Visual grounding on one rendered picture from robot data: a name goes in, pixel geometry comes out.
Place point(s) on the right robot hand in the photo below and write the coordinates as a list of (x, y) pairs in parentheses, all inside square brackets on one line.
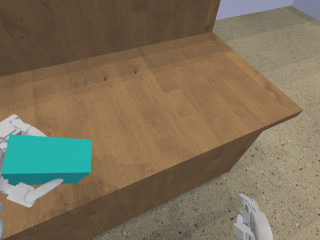
[(256, 226)]

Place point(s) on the table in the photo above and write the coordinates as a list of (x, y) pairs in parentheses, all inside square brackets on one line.
[(168, 105)]

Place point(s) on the sponge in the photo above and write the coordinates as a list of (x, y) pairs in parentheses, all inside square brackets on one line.
[(36, 160)]

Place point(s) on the left robot hand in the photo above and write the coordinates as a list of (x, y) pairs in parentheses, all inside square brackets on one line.
[(22, 193)]

